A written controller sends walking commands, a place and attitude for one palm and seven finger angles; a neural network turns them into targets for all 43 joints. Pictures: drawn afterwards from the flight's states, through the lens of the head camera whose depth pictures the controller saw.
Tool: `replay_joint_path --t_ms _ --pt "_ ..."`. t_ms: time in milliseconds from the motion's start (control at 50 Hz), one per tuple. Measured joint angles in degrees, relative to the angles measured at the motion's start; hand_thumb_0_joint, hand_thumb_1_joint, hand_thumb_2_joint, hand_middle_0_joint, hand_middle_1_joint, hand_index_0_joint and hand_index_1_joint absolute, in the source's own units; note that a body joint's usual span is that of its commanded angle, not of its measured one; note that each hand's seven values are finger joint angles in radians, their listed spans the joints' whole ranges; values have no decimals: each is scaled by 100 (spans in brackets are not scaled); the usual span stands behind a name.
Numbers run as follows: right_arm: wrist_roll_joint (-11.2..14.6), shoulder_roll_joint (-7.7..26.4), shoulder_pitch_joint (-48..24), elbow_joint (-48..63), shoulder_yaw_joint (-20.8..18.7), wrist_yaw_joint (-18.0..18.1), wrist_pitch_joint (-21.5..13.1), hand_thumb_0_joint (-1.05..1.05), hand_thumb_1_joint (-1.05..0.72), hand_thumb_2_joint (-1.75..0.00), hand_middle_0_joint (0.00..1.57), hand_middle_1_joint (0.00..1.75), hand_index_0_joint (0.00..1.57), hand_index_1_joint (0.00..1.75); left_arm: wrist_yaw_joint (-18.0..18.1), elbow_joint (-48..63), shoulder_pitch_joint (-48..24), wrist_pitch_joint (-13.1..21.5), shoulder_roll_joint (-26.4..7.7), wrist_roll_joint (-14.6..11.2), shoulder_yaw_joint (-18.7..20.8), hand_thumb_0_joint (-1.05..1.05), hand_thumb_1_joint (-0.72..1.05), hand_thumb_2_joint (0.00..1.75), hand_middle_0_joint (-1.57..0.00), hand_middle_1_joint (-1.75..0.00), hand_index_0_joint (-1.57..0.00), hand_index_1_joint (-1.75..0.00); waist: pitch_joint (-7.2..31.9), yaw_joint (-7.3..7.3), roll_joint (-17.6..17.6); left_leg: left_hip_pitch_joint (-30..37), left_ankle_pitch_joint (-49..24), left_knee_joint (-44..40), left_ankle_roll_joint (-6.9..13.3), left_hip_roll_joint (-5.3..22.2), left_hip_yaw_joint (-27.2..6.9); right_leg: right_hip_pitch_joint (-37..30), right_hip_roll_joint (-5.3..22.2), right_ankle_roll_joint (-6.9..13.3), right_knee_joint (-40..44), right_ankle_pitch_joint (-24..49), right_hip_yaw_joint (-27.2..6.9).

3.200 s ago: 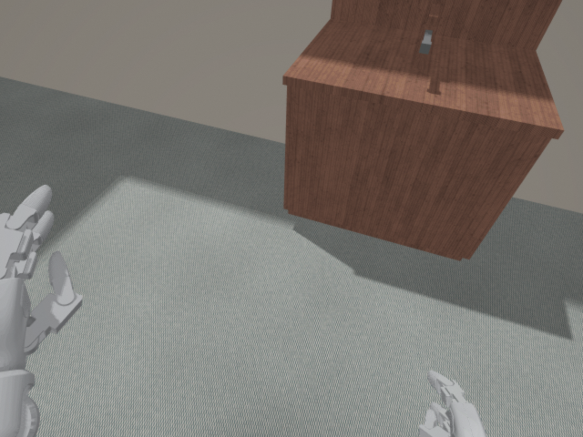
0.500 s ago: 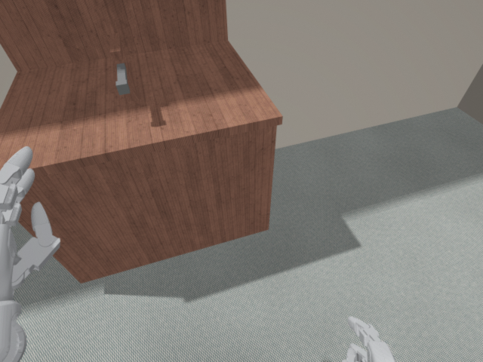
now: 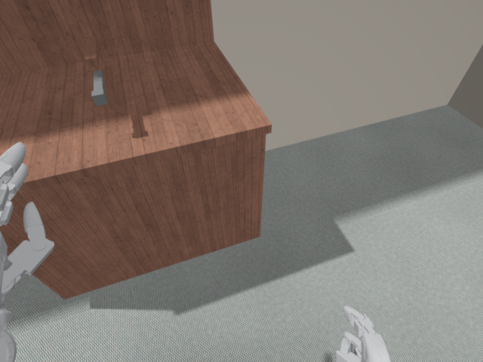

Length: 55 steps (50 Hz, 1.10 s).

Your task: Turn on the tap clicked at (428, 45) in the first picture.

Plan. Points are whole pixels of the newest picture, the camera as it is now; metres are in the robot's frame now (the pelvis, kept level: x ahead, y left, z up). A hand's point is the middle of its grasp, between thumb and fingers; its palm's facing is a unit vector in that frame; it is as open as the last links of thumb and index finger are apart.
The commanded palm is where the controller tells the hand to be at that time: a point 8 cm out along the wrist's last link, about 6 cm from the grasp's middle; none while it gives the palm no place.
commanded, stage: take the last steps up to it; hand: left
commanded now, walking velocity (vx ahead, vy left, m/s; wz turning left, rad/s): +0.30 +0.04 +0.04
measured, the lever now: (99, 97) +0.68 +0.39 +0.08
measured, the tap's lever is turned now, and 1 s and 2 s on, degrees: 0 0 0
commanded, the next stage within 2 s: come to a stop and stand still in 1.14 s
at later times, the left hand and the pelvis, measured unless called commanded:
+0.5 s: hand (96, 173) +0.32 +0.22 +0.19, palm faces +0.41 -0.81 -0.41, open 7.4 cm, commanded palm +0.28 +0.26 +0.18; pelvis +0.12 -0.02 -0.01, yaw +0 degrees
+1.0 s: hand (130, 137) +0.42 +0.21 +0.17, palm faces +0.48 -0.79 -0.38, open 7.4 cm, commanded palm +0.36 +0.24 +0.18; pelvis +0.21 -0.04 +0.00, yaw +2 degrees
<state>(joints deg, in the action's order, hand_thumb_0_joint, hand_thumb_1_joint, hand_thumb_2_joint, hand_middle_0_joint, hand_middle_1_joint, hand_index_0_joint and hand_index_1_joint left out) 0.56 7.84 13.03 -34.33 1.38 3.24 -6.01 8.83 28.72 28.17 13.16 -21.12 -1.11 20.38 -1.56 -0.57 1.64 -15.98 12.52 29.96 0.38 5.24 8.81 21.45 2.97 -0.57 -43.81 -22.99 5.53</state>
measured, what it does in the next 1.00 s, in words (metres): walks ahead: right foot, then left foot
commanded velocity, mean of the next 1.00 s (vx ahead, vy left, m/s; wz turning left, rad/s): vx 0.25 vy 0.06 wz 0.03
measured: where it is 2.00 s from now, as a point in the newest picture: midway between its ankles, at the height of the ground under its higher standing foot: outside the picture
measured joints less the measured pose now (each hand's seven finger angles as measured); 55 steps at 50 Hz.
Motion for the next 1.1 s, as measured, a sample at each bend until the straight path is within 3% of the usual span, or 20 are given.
replay_joint_path --t_ms 40,60,120,160,200,260,340,460,500,540,600,640,740,860,900,960,1020,1060,1100 --pt "3 -22 89 -15 34 17 10 1 -90 -90 20 30 21 30 14 -25 77 -13 -73 28 26 1 89 90 -21 -30 -21 -30 50 68 54 -61 192 228 -52 30 -46 -333 -24 -5 691 47 130" --pt "4 -2 112 -43 32 27 25 1 -90 -90 20 30 21 30 20 -82 45 -20 -83 48 28 1 89 90 -21 -30 -21 -30 57 104 115 -149 451 493 -49 77 -96 -423 -67 106 869 366 183" --pt "-5 168 52 -352 -21 34 130 1 -90 -90 20 30 21 30 15 -330 -227 -102 106 72 -95 1 89 90 -21 -30 -21 -30 59 259 198 -696 1316 2125 -35 -73 -457 -481 -85 379 747 492 272" --pt "-19 293 -23 -542 -51 15 166 2 -90 -90 20 30 21 30 11 -516 -366 -98 301 67 -129 1 89 90 -21 -30 -21 -30 54 354 120 -1051 1123 3103 -98 -231 -568 -638 -70 420 957 473 201" --pt "-24 401 -77 -567 -82 23 198 2 -91 -90 20 30 21 30 20 -665 -391 -68 405 86 -131 1 89 90 -21 -30 -21 -30 48 312 60 -1318 820 3523 -158 -256 -581 -829 -72 399 1286 586 173" --pt "-25 538 -144 -447 -172 55 218 2 -91 -90 20 30 21 30 12 -748 -424 -31 381 112 -182 1 89 90 -21 -30 -21 -30 -19 152 -11 -1510 482 3252 -181 -201 -528 -1081 -79 411 1672 696 214" --pt "-24 662 -188 -210 -319 42 214 2 -91 -90 20 30 21 30 -21 -487 -329 33 212 89 -211 1 89 90 -21 -30 -21 -30 -133 -2 -109 -1356 197 1981 -127 -111 -324 -1299 -129 401 1899 675 244" --pt "-4 665 7 74 -438 40 201 2 -91 -90 19 30 20 30 36 271 73 111 -63 -2 2 1 89 90 -22 -30 -21 -30 -93 42 -290 -630 19 365 -9 -225 34 -1502 -217 310 1647 252 154" --pt "3 644 60 126 -435 58 193 2 -91 -90 19 30 20 30 92 393 79 135 -135 -35 113 1 89 90 -22 -30 -21 -30 -33 85 -351 -268 -379 -81 166 -341 133 -1419 -177 237 1095 -109 72" --pt "20 512 -45 84 -428 76 220 2 -91 -90 19 30 20 30 133 221 -170 144 -158 -63 172 1 89 90 -21 -30 -21 -30 -62 97 -487 -236 -158 237 324 -422 230 -986 -69 165 -154 -453 -155" --pt "4 304 -147 -3 -273 46 185 2 -91 -90 19 30 20 30 97 -243 -586 42 -129 -64 116 1 89 90 -21 -30 -21 -30 -1 -26 -417 -153 116 318 347 -426 121 -158 -158 90 -1861 -664 -362" --pt "14 160 -167 -42 -166 -1 141 2 -91 -90 19 30 20 30 56 -323 -705 -48 -95 -44 86 1 89 90 -21 -30 -21 -30 13 -56 -362 -67 72 185 319 -406 51 284 -83 30 -2189 -429 -356" --pt "6 -74 -38 -82 3 -84 1 2 -91 -90 20 30 21 30 -36 59 -256 15 -12 -5 56 1 89 90 -21 -30 -21 -30 28 -4 -226 137 41 -132 258 -329 -14 663 190 -82 -1196 241 -213" --pt "-7 -22 193 -247 35 -20 -88 2 -90 -90 20 30 21 30 -15 -87 -40 70 -41 48 106 1 89 90 -21 -30 -21 -30 93 198 7 182 318 48 75 -215 -151 -116 70 -167 665 368 119" --pt "-2 62 200 -291 18 1 -66 2 -90 -90 20 30 21 30 23 -266 -192 42 -25 84 129 1 89 90 -21 -30 -21 -30 107 257 43 57 602 465 8 -177 -195 -408 -28 -17 1156 768 176" --pt "-17 311 23 -501 -90 18 29 2 -90 -90 20 30 21 30 35 -535 -557 -46 269 106 -73 1 89 90 -21 -30 -21 -30 45 276 173 -417 1327 1852 -4 -261 -481 -406 -71 231 903 676 248" --pt "-21 487 -146 -566 -174 -5 116 2 -91 -90 20 30 21 30 4 -645 -646 -62 426 104 -217 1 89 90 -21 -30 -21 -30 -22 196 48 -879 1173 2984 -109 -384 -557 -591 -20 224 1107 632 208" --pt "-23 549 -239 -476 -211 8 172 2 -91 -90 20 30 21 30 -10 -563 -529 -35 380 115 -226 1 89 90 -21 -30 -21 -30 -72 73 -65 -980 1027 2880 -128 -342 -522 -720 -4 208 1308 695 186" --pt "-32 580 -286 -317 -261 16 191 2 -91 -90 20 30 21 30 -21 -341 -354 10 259 112 -195 1 89 90 -21 -30 -21 -30 -137 -31 -182 -900 879 2233 -112 -270 -460 -827 3 199 1453 725 169"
